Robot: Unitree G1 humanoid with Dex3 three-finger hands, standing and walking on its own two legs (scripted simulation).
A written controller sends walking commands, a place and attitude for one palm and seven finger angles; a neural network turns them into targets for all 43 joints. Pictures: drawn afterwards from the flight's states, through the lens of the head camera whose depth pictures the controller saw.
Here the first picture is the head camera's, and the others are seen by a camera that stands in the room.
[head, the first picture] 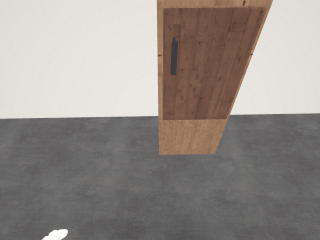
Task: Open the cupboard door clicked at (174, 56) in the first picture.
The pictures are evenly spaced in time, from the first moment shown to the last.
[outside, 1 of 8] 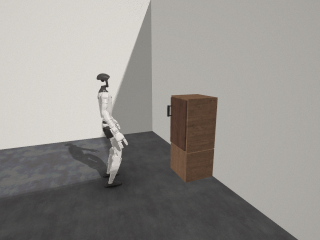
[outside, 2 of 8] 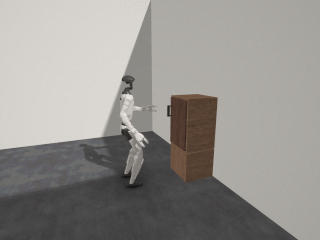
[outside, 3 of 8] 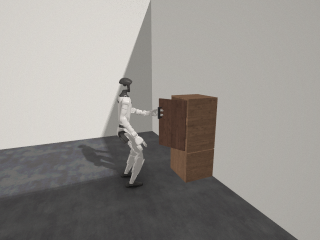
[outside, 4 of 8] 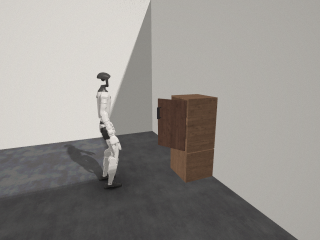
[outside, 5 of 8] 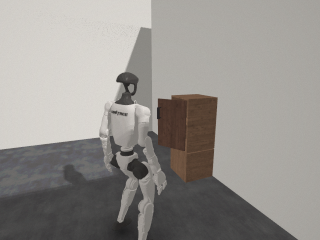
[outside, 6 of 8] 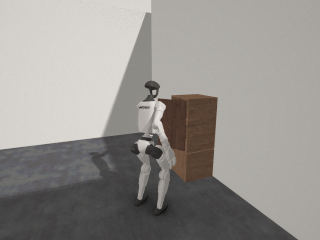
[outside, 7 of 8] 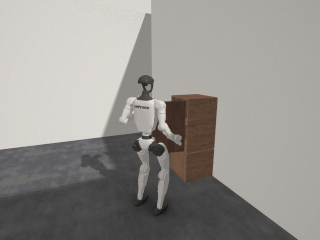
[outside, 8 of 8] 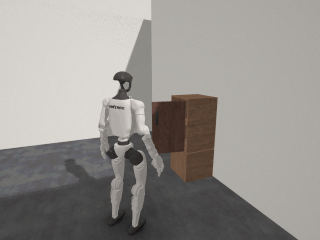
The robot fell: no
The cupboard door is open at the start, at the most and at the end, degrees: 0 79 79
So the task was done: yes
